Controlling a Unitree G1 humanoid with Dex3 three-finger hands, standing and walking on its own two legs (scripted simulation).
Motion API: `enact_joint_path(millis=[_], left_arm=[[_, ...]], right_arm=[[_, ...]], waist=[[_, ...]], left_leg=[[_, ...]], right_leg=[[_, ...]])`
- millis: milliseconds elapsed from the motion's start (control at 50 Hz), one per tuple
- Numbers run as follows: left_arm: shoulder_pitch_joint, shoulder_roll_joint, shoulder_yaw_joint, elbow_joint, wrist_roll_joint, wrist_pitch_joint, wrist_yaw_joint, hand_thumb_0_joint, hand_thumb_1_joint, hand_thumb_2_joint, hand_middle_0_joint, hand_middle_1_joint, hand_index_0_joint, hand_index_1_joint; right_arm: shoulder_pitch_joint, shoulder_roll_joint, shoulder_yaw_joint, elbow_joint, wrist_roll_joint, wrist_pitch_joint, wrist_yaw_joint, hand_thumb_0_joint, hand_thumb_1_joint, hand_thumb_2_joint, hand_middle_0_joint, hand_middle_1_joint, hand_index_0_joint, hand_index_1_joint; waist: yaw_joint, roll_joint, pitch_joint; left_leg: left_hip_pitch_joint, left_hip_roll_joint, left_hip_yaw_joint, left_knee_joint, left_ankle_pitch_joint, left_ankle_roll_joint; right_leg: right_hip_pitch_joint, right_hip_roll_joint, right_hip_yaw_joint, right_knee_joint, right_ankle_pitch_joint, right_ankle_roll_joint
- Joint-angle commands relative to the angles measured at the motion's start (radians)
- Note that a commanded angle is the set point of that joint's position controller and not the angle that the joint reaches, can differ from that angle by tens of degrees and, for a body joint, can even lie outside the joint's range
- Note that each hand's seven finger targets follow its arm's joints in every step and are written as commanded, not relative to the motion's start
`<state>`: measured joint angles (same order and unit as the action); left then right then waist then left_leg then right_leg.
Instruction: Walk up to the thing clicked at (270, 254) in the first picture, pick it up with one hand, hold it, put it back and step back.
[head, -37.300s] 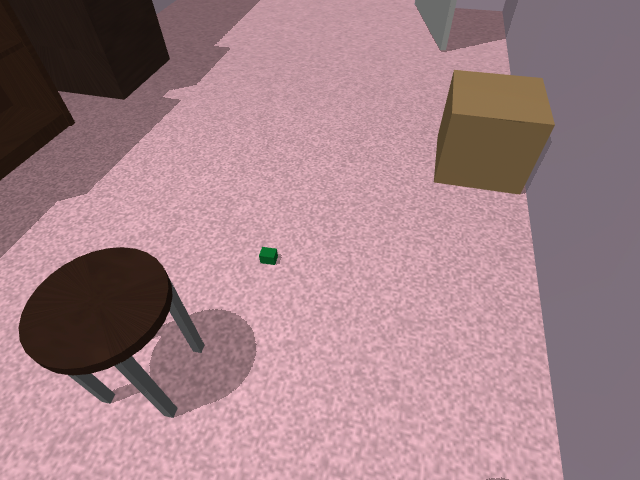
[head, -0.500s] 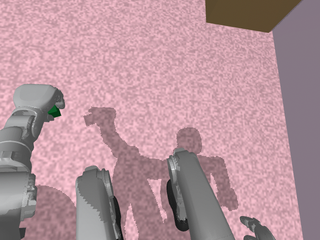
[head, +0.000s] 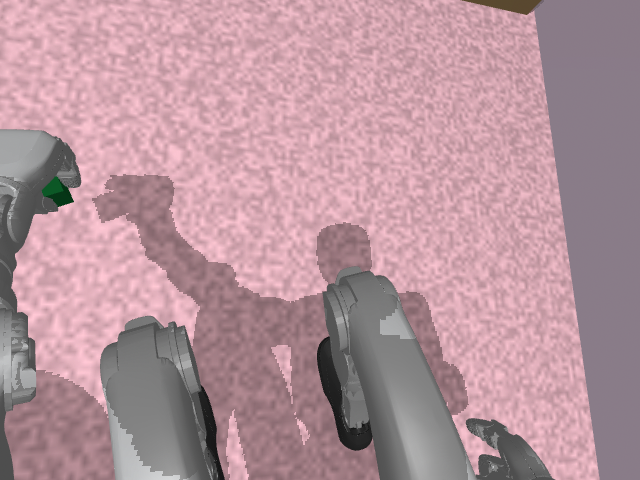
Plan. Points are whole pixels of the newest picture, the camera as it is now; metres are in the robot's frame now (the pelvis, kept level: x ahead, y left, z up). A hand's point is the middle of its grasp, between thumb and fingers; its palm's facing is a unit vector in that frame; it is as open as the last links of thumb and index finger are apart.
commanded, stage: crouch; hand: left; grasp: from above
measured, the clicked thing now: (36, 188) +0.51 +0.28 -0.20
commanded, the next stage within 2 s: lower in 0.66 s
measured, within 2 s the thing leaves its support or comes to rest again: neither
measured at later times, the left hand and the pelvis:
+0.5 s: hand (46, 197) +0.50 +0.27 -0.20, palm faces -0.48 +0.04 -0.88, open 5.3 cm; pelvis +0.00 +0.00 -0.04, yaw -2 degrees
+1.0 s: hand (53, 205) +0.50 +0.27 -0.23, palm faces -0.50 +0.03 -0.87, open 5.3 cm; pelvis +0.00 +0.00 -0.05, yaw -3 degrees
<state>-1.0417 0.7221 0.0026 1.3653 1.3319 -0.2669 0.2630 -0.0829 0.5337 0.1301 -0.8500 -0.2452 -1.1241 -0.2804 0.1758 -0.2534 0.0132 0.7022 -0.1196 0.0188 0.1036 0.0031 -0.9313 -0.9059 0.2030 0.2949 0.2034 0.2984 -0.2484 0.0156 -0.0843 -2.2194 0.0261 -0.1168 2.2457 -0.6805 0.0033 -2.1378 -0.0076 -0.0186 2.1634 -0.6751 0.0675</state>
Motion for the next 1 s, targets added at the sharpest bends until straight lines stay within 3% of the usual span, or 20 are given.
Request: enact_joint_path(millis=[0, 100, 140, 220, 280, 360, 440, 500, 560, 760, 820, 840, 900, 980], left_arm=[[-0.375, 0.254, 0.044, -0.131, -0.018, -0.012, 0.036, 0.000, 0.799, 0.278, -1.083, -0.373, -1.142, -0.313], [-0.423, 0.298, 0.052, -0.144, -0.015, -0.024, 0.040, 0.000, 0.786, 0.275, -1.062, -0.381, -1.124, -0.318], [-0.389, 0.279, 0.043, -0.108, -0.020, -0.026, 0.041, 0.000, 0.792, 0.236, -1.054, -0.375, -1.123, -0.305], [-0.411, 0.298, 0.042, -0.110, -0.014, -0.035, 0.040, 0.000, 0.789, 0.258, -1.061, -0.372, -1.123, -0.308], [-0.418, 0.337, 0.058, -0.124, -0.011, -0.040, 0.046, 0.000, 0.798, 0.261, -1.065, -0.382, -1.128, -0.317], [-0.411, 0.318, 0.046, -0.093, -0.010, -0.044, 0.047, 0.000, 0.817, 0.293, -1.079, -0.392, -1.137, -0.331], [-0.407, 0.352, 0.053, -0.083, 0.003, -0.050, 0.052, 0.000, 0.805, 0.283, -1.074, -0.388, -1.131, -0.328], [-0.403, 0.342, 0.046, -0.081, 0.004, -0.052, 0.055, 0.000, 0.778, 0.264, -1.052, -0.385, -1.111, -0.323], [-0.410, 0.335, 0.041, -0.075, 0.001, -0.050, 0.057, 0.000, 0.790, 0.264, -1.052, -0.398, -1.114, -0.333], [-0.433, 0.363, 0.047, -0.095, 0.008, -0.057, 0.063, 0.000, 0.788, 0.291, -1.069, -0.396, -1.123, -0.339], [-0.409, 0.321, 0.016, -0.011, 0.005, -0.058, 0.070, 0.000, 0.751, 0.290, -1.051, -0.385, -1.101, -0.333], [-0.399, 0.326, 0.015, 0.015, 0.006, -0.060, 0.069, 0.000, 0.745, 0.278, -1.045, -0.386, -1.097, -0.333], [-0.422, 0.383, 0.037, -0.019, 0.020, -0.073, 0.080, 0.000, 0.761, 0.255, -1.058, -0.366, -1.111, -0.311], [-0.431, 0.371, 0.038, 0.000, 0.028, -0.082, 0.105, 0.000, 0.802, 0.284, -1.080, -0.395, -1.134, -0.339]], right_arm=[[0.224, -0.240, -0.062, -0.012, -0.003, 0.001, -0.012, 0.000, -0.928, -0.908, 0.199, 0.300, 0.200, 0.300], [0.220, -0.252, -0.046, -0.014, -0.006, 0.003, -0.012, 0.000, -0.923, -0.906, 0.199, 0.300, 0.200, 0.300], [0.223, -0.251, -0.039, -0.011, -0.010, 0.003, -0.009, 0.000, -0.923, -0.906, 0.200, 0.300, 0.200, 0.300], [0.221, -0.261, -0.029, -0.007, -0.012, 0.004, -0.011, 0.000, -0.924, -0.906, 0.200, 0.300, 0.200, 0.300], [0.223, -0.262, -0.018, -0.007, -0.017, 0.007, -0.010, 0.000, -0.924, -0.906, 0.200, 0.300, 0.200, 0.300], [0.222, -0.267, -0.009, -0.007, -0.018, 0.009, -0.008, 0.000, -0.923, -0.906, 0.200, 0.300, 0.200, 0.300], [0.218, -0.270, 0.001, -0.012, -0.020, 0.014, -0.006, 0.000, -0.924, -0.906, 0.200, 0.300, 0.200, 0.300], [0.211, -0.271, 0.004, -0.012, -0.021, 0.016, -0.007, 0.000, -0.925, -0.906, 0.200, 0.300, 0.200, 0.300], [0.218, -0.273, 0.007, -0.014, -0.024, 0.015, -0.008, 0.000, -0.924, -0.906, 0.200, 0.300, 0.200, 0.300], [0.216, -0.284, 0.020, -0.023, -0.027, 0.018, -0.005, 0.000, -0.921, -0.904, 0.200, 0.300, 0.200, 0.300], [0.207, -0.276, 0.034, -0.018, -0.031, 0.017, -0.004, 0.000, -0.922, -0.904, 0.199, 0.300, 0.199, 0.300], [0.203, -0.276, 0.040, -0.013, -0.033, 0.015, -0.004, 0.000, -0.923, -0.904, 0.199, 0.300, 0.199, 0.300], [0.197, -0.286, 0.047, -0.023, -0.040, 0.010, -0.007, 0.000, -0.921, -0.903, 0.199, 0.300, 0.199, 0.300], [0.206, -0.293, 0.051, -0.024, -0.047, 0.004, -0.005, 0.000, -0.920, -0.903, 0.200, 0.300, 0.199, 0.300]], waist=[[-0.028, 0.274, -0.698], [-0.035, 0.318, -0.698], [-0.045, 0.283, -0.656], [-0.055, 0.310, -0.651], [-0.046, 0.319, -0.672], [-0.063, 0.312, -0.643], [-0.057, 0.325, -0.640], [-0.051, 0.333, -0.642], [-0.073, 0.331, -0.627], [-0.074, 0.370, -0.647], [-0.100, 0.302, -0.568], [-0.101, 0.277, -0.538], [-0.078, 0.338, -0.586], [-0.104, 0.342, -0.578]], left_leg=[[0.546, -0.019, 0.063, -0.213, 0.216, 0.016], [0.531, -0.018, 0.054, -0.195, 0.179, 0.012], [0.496, -0.018, 0.056, -0.181, 0.165, 0.014], [0.495, -0.017, 0.049, -0.163, 0.158, 0.013], [0.481, -0.018, 0.056, -0.141, 0.185, 0.015], [0.468, -0.016, 0.044, -0.132, 0.177, 0.013], [0.447, -0.019, 0.050, -0.120, 0.177, 0.014], [0.460, -0.018, 0.046, -0.117, 0.190, 0.012], [0.449, -0.019, 0.050, -0.102, 0.199, 0.015], [0.475, -0.017, 0.035, -0.095, 0.217, 0.008], [0.393, -0.018, 0.040, -0.075, 0.170, 0.020], [0.361, -0.021, 0.041, -0.067, 0.151, 0.023], [0.414, -0.018, 0.037, -0.067, 0.174, 0.015], [0.428, -0.018, 0.027, -0.055, 0.186, 0.012]], right_leg=[[0.308, 0.037, -0.106, -0.186, 0.231, -0.101], [0.264, 0.038, -0.118, -0.156, 0.201, -0.104], [0.267, 0.039, -0.122, -0.154, 0.191, -0.101], [0.236, 0.038, -0.127, -0.134, 0.188, -0.101], [0.254, 0.043, -0.128, -0.121, 0.211, -0.100], [0.224, 0.043, -0.140, -0.104, 0.206, -0.099], [0.232, 0.046, -0.139, -0.096, 0.207, -0.099], [0.214, 0.048, -0.144, -0.085, 0.217, -0.102], [0.223, 0.046, -0.145, -0.088, 0.232, -0.096], [0.199, 0.047, -0.156, -0.059, 0.243, -0.101], [0.191, 0.054, -0.158, -0.072, 0.213, -0.095], [0.187, 0.054, -0.155, -0.073, 0.198, -0.094], [0.183, 0.054, -0.158, -0.055, 0.209, -0.098], [0.167, 0.055, -0.170, -0.043, 0.221, -0.097]])
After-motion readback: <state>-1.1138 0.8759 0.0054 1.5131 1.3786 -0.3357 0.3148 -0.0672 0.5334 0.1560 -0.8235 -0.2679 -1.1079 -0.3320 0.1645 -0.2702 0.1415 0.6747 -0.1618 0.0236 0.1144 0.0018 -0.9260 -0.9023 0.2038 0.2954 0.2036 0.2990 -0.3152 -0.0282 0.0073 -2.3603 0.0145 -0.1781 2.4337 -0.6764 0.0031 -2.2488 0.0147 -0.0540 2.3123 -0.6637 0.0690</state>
